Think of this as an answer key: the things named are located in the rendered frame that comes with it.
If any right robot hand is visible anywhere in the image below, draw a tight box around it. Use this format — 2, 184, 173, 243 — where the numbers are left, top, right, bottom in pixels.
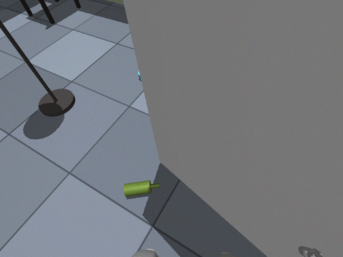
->
299, 246, 323, 257

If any floor lamp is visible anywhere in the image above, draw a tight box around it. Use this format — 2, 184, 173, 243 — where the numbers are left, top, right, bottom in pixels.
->
0, 21, 75, 117

